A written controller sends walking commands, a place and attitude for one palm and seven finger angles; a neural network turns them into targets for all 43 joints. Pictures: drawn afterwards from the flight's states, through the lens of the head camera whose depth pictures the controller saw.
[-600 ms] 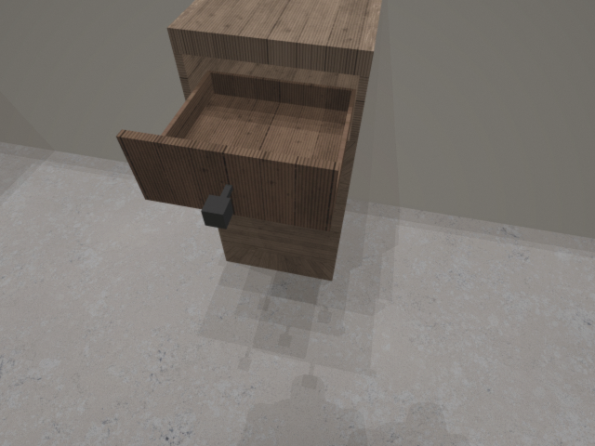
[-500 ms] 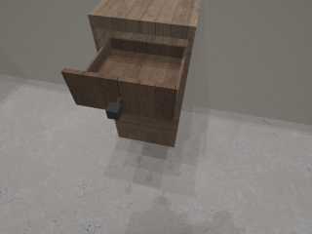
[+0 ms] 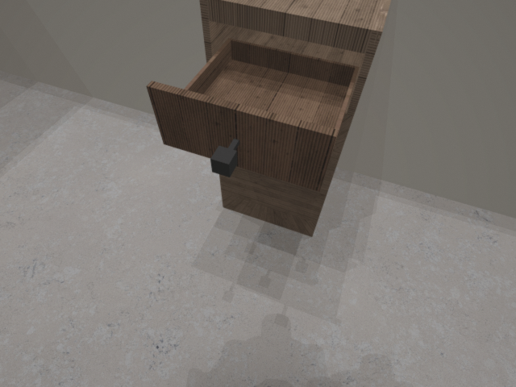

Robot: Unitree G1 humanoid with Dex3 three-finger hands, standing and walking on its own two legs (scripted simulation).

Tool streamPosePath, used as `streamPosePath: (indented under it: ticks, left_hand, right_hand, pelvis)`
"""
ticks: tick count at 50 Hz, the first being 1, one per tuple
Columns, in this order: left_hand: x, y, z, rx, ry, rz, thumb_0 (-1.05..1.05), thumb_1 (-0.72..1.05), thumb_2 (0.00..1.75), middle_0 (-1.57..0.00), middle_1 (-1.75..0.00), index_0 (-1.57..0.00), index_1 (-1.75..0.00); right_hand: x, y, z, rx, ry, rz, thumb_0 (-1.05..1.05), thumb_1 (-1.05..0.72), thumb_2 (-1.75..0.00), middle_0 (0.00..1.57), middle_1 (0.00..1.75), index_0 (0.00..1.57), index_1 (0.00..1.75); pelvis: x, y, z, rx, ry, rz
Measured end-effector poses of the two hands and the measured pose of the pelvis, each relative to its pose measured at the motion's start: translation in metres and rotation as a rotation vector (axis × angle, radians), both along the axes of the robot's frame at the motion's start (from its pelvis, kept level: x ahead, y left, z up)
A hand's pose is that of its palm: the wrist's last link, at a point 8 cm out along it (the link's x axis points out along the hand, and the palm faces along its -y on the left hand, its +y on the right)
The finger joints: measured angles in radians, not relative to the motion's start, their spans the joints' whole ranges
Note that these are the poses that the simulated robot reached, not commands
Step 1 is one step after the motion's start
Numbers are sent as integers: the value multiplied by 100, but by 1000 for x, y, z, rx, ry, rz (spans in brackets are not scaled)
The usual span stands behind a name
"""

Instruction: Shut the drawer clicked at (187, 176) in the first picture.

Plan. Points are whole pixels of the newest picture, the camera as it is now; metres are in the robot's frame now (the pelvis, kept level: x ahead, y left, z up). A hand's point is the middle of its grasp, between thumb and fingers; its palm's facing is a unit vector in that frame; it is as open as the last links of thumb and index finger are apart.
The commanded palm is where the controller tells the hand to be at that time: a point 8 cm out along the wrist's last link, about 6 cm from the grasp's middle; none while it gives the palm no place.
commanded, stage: stand and wait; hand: left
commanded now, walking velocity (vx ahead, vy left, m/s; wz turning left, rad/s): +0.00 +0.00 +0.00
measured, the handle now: (228, 154) +0.53 +0.09 +0.01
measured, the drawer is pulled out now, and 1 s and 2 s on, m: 0.30 0.30 0.30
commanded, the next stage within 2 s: turn or walk to find it in 0.34 s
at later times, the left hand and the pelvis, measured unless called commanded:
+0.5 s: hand out of the picture +0.03 +0.14 -0.16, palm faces +0.05 -0.97 -0.23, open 7.3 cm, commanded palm none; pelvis +0.01 -0.04 +0.01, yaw +1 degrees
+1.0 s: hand out of the picture -0.02 +0.14 -0.16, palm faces +0.15 -0.97 -0.19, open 7.3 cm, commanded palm none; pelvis +0.01 -0.02 +0.01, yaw +6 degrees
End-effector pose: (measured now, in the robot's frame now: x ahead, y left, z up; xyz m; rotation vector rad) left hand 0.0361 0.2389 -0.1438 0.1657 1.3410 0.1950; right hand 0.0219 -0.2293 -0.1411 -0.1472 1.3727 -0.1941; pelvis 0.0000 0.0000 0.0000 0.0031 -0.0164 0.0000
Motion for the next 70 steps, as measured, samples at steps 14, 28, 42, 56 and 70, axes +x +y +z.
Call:
streamPosePath:
  ticks: [14,28,42,56,70]
  left_hand:
    - [-12,-32,14,-11,37,-4,0,91,90,-20,-30,-20,-30]
    - [-15,-48,11,-6,22,41,0,91,90,-20,-30,-21,-30]
    - [-46,-44,4,-41,47,144,0,91,90,-20,-30,-20,-30]
    - [-65,-57,13,-59,131,123,0,91,90,-20,-30,-20,-30]
    - [-41,-55,15,-37,83,94,0,91,90,-20,-30,-20,-30]
  right_hand:
    - [8,-15,0,33,-4,15,1,-93,-90,20,30,20,30]
    - [-21,-26,-5,48,97,16,0,-91,-90,20,30,20,30]
    - [4,-10,1,34,78,118,1,-92,-90,19,30,20,30]
    - [6,-8,3,44,76,98,1,-93,-90,20,30,20,30]
    - [-7,-7,3,69,108,71,1,-92,-90,20,30,20,30]
  pelvis:
    - [7,-21,10,9,0,2]
    - [5,-38,7,-2,-11,49]
    - [7,-28,7,0,-13,120]
    - [16,-25,14,6,-9,97]
    - [23,-33,15,8,-8,88]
